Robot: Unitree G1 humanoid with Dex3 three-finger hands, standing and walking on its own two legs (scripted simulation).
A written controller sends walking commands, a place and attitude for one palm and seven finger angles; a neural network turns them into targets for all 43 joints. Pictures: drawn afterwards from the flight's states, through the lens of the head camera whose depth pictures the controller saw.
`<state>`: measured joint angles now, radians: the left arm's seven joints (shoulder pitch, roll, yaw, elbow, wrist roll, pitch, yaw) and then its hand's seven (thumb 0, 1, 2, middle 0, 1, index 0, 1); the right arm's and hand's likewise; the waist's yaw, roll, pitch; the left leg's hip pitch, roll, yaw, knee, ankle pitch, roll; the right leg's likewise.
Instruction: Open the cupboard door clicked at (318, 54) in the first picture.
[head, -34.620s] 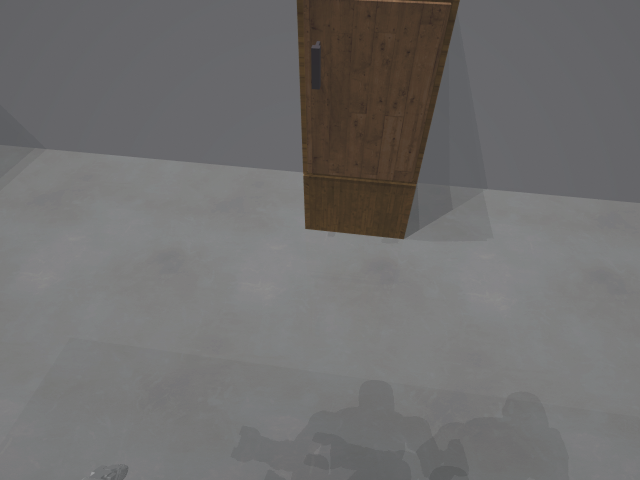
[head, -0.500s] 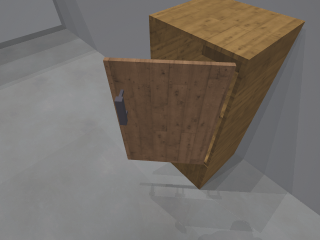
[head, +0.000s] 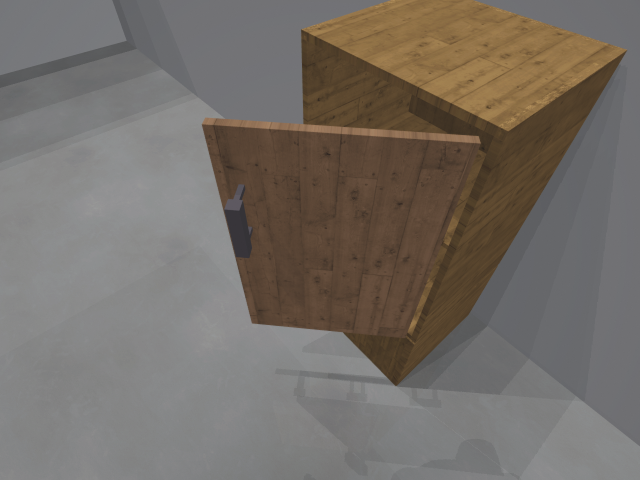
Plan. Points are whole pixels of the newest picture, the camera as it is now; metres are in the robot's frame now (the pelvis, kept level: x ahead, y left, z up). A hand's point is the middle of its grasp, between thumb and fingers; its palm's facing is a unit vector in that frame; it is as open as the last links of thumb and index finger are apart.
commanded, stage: raise the hand with hooked fingers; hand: left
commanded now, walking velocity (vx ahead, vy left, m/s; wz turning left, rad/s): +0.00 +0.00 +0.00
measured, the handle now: (242, 221) +0.51 +0.17 -0.01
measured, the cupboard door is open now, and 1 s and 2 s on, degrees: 43 43 43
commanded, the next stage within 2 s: none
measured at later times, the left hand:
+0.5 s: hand (170, 468) +0.15 +0.19 -0.05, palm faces +0.05 -1.00 -0.07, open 9.5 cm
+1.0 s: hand (139, 413) +0.20 +0.24 -0.03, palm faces -0.02 -1.00 -0.06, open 12.5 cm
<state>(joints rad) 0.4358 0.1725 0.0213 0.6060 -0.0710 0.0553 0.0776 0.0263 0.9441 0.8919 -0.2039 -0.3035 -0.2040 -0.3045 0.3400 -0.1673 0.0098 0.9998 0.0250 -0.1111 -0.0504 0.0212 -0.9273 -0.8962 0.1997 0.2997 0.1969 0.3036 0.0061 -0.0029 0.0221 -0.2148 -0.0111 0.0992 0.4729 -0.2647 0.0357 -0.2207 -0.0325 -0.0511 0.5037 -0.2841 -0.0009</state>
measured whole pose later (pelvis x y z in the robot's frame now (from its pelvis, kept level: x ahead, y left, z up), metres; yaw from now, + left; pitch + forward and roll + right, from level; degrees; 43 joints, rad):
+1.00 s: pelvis -0.04 +0.00 -0.07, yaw +2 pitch +13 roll -3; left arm 0.24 0.33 0.32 0.19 -0.35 -0.39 -0.45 0.00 -0.16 0.44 -0.28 -0.98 -0.28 -0.98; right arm 0.29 -0.29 -0.02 0.58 0.05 -0.25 -0.06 0.01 -0.90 -0.90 0.20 0.30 0.20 0.30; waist -0.02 0.02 -0.11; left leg -0.82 0.03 0.03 1.06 -0.47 0.04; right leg -0.77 -0.02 -0.11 1.01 -0.47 -0.01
